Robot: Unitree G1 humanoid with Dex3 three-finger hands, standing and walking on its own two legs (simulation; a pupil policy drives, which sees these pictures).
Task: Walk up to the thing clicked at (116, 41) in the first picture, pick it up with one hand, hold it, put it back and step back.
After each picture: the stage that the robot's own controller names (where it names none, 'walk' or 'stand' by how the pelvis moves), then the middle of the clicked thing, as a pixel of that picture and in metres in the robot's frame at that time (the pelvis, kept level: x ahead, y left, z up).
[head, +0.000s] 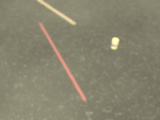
stand; (114, 43) +1.40 -0.39 -0.72
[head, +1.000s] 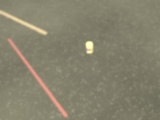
walk; (89, 47) +1.31 +0.02 -0.70
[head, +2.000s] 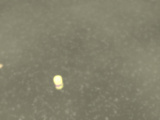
walk; (58, 82) +0.81 +0.28 -0.71
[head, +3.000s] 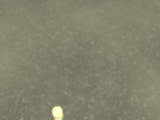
walk; (57, 113) +0.49 +0.19 -0.69
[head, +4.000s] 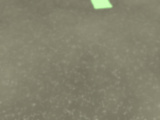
stand; out of the picture +0.39 +0.19 -0.72
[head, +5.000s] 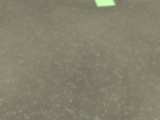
stand; out of the picture +0.38 +0.18 -0.72
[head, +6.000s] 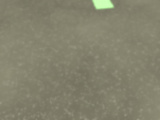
stand; out of the picture +0.38 +0.19 -0.73
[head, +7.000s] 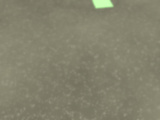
stand; out of the picture +0.37 +0.19 -0.73
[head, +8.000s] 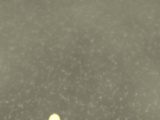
go down; out of the picture +0.38 +0.19 -0.71
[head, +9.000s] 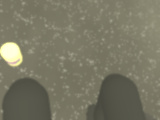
go down; (12, 55) +0.45 +0.25 -0.28
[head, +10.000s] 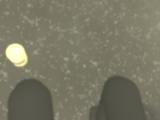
close in; (17, 56) +0.45 +0.25 -0.29
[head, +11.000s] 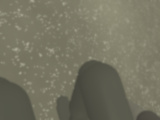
close in; out of the picture +0.43 +0.29 -0.22
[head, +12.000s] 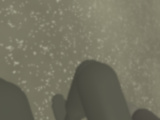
close; out of the picture +0.42 +0.30 -0.22
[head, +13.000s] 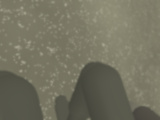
lift; out of the picture +0.38 +0.27 -0.23
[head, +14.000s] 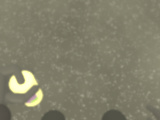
lift; (27, 89) +0.32 +0.19 -0.02
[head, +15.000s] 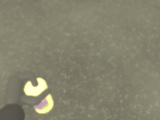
hold; (40, 96) +0.31 +0.16 -0.01
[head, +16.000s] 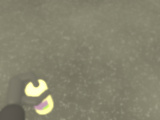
hold; (40, 97) +0.32 +0.17 -0.02
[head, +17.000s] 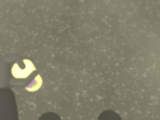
crouch; (28, 76) +0.38 +0.19 -0.08
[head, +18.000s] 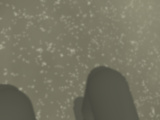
lower; out of the picture +0.44 +0.28 -0.18
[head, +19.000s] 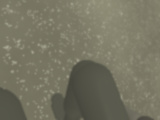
lower; out of the picture +0.41 +0.31 -0.23
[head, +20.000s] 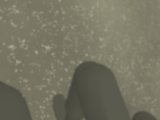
lower; out of the picture +0.41 +0.30 -0.23
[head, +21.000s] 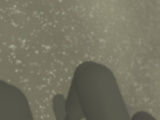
lower; out of the picture +0.41 +0.30 -0.23
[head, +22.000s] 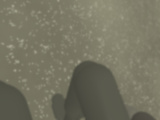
lower; out of the picture +0.41 +0.30 -0.23
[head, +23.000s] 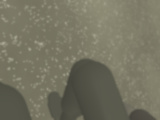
withdraw; out of the picture +0.41 +0.28 -0.23
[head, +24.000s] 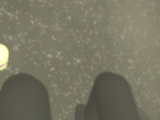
stand; out of the picture +0.41 +0.26 -0.26
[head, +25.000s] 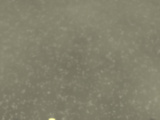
stand; out of the picture +0.37 +0.18 -0.63
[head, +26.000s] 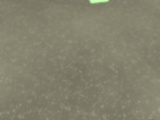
stand; out of the picture +0.37 +0.20 -0.67
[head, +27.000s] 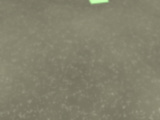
stand; out of the picture +0.37 +0.19 -0.67
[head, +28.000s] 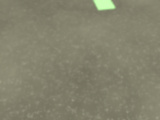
stand; out of the picture +0.39 +0.18 -0.72
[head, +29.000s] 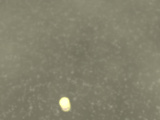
walk; (65, 104) +0.49 +0.18 -0.70
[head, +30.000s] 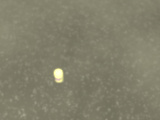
walk; (58, 75) +0.75 +0.17 -0.70
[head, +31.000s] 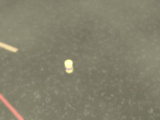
stand; (68, 66) +1.02 +0.19 -0.70
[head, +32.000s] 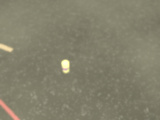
stand; (65, 66) +1.01 +0.18 -0.72
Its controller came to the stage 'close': yes
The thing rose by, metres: 0.69
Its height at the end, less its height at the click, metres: +0.00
